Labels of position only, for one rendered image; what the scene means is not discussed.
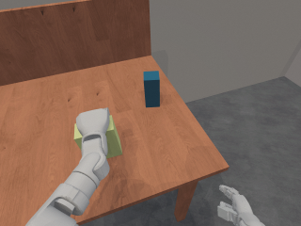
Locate robot left forearm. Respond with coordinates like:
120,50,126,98
25,131,110,226

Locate sponge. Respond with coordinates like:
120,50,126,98
73,115,122,159

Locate left robot upper arm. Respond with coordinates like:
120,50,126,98
31,205,79,226

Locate table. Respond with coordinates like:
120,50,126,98
0,0,230,226

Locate left robot hand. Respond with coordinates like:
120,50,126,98
76,107,110,136

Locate robot right forearm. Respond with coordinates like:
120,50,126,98
237,212,265,226

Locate right robot hand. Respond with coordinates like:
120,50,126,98
217,185,253,226

